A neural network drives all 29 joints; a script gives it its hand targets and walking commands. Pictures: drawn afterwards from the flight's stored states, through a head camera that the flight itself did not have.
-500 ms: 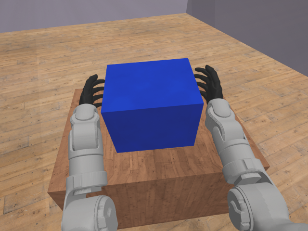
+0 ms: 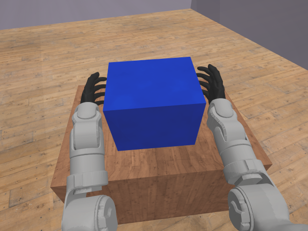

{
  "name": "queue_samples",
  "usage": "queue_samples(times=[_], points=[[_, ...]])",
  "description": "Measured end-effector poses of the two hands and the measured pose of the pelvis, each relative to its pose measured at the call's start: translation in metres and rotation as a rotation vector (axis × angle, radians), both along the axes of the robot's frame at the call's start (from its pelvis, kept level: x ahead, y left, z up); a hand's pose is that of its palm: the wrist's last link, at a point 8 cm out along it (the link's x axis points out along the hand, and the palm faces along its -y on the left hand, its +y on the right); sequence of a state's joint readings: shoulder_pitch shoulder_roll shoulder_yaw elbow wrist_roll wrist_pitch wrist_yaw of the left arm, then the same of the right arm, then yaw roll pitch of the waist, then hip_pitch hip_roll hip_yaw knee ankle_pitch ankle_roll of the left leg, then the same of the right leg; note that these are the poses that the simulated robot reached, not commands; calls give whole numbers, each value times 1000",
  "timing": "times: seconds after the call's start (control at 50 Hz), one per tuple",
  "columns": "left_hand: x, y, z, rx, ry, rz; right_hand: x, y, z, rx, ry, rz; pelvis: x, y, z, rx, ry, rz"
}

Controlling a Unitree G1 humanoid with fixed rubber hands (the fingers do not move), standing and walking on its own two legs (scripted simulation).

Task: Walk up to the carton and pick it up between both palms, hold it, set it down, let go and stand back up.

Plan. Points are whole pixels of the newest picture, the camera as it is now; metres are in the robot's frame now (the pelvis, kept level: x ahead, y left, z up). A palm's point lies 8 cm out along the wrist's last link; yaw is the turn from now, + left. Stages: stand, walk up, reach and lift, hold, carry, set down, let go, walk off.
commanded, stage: hold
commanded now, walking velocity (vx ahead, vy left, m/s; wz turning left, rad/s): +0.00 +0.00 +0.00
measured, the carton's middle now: (153, 104) +0.41 +0.01 +0.12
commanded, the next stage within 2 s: none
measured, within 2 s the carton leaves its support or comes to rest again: neither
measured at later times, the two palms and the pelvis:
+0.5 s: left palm (85, 106) +0.36 +0.18 +0.17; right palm (211, 97) +0.37 -0.13 +0.18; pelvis +0.00 +0.00 +0.00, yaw +0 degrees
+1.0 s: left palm (85, 105) +0.37 +0.18 +0.17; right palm (209, 95) +0.38 -0.13 +0.18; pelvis +0.00 +0.00 +0.00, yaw +1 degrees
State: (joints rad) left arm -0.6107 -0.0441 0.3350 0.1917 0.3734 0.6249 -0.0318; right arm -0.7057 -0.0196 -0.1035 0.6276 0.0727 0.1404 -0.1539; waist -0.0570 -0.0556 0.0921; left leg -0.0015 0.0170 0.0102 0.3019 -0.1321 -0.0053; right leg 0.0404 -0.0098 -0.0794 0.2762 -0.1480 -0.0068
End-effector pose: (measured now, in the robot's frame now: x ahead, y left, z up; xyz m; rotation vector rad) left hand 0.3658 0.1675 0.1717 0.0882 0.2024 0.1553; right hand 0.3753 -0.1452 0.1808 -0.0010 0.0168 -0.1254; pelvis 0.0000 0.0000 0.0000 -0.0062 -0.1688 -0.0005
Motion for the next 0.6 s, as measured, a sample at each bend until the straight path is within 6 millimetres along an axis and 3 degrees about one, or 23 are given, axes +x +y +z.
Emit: queue_samples(times=[0.2,0.36,0.6], points=[[-4,11,0,-34,-26,12,-1,11,11,-22,-25,12,1,-3,0,1,-8,-2],[-5,17,-11,-33,27,18,-1,19,-3,-8,28,18,1,0,0,-1,-6,10],[-3,5,-1,-8,-1,5,-2,6,1,-4,0,8,0,3,0,-2,-6,-1]])
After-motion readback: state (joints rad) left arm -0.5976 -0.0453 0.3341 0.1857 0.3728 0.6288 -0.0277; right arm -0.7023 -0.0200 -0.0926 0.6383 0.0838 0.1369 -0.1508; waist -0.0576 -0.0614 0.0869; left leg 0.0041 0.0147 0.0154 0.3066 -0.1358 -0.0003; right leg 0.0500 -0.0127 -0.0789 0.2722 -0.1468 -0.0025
